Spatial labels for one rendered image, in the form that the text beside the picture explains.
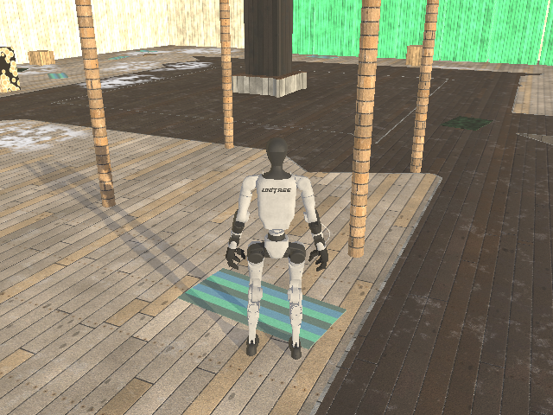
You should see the robot right forearm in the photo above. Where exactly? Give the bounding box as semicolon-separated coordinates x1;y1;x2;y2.
308;210;326;251

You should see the robot right upper arm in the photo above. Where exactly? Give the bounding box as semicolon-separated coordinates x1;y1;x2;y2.
295;175;317;223

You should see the robot right hand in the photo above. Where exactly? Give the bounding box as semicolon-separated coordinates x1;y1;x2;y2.
308;247;328;271

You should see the humanoid robot torso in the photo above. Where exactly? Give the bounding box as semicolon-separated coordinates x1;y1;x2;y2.
257;171;297;259

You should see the robot left upper arm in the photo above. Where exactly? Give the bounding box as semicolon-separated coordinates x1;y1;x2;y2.
236;175;259;223

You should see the robot left hand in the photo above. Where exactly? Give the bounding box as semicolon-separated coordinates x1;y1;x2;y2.
226;247;245;270

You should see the robot left forearm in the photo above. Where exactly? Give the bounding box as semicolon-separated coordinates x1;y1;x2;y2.
228;209;245;249

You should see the robot left foot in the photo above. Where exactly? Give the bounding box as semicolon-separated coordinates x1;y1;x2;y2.
246;334;259;356

